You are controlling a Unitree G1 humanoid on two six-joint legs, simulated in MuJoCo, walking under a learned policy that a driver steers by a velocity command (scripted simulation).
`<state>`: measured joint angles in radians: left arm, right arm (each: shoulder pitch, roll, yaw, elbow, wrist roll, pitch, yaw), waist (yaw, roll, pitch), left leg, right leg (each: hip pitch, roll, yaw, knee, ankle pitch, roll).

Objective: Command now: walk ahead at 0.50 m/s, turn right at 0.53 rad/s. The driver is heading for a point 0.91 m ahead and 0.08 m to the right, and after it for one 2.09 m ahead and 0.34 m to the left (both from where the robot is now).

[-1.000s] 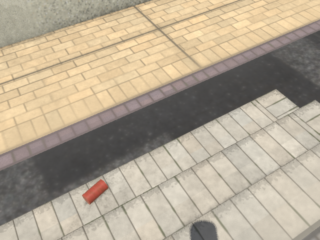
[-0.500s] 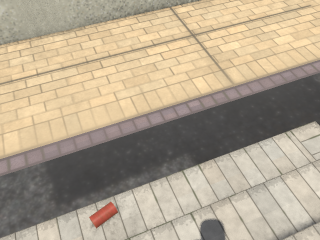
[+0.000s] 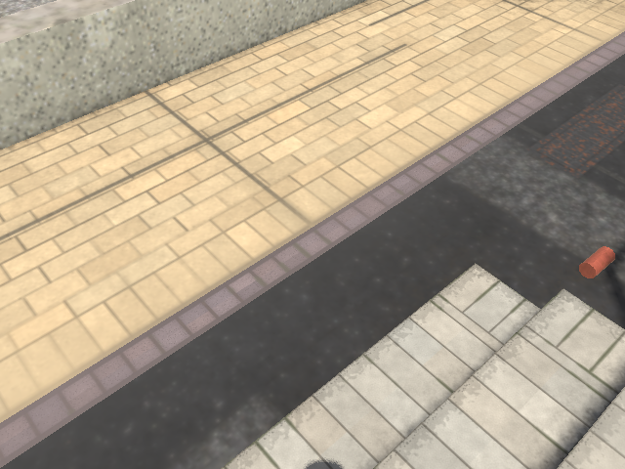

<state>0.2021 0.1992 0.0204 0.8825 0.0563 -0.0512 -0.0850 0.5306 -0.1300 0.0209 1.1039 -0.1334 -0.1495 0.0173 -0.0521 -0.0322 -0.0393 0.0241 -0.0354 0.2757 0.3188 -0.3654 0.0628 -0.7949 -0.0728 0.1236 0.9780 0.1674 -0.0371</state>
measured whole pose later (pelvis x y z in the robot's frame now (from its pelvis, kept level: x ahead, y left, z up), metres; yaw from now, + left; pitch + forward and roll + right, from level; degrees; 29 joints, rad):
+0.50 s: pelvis +0.29 -0.09 -0.08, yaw -15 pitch +1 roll -5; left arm 0.54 0.14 -0.04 0.99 0.05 -0.12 0.00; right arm 0.13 -0.25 -0.02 0.78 -0.09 -0.11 0.00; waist 0.08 0.05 -0.01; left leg -0.45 0.09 -0.05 0.72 0.03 -0.04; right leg -0.48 0.09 -0.02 1.11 -0.64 -0.05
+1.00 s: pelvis +0.57 -0.19 -0.17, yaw -2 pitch +3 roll -2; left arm 0.25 0.18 -0.04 0.82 0.06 -0.11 -0.03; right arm 0.30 -0.24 -0.02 0.90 -0.10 -0.11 0.05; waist -0.01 0.03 -0.08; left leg -0.63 0.00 -0.09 1.35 -0.20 0.10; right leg -0.47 -0.02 -0.13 0.80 -0.37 -0.04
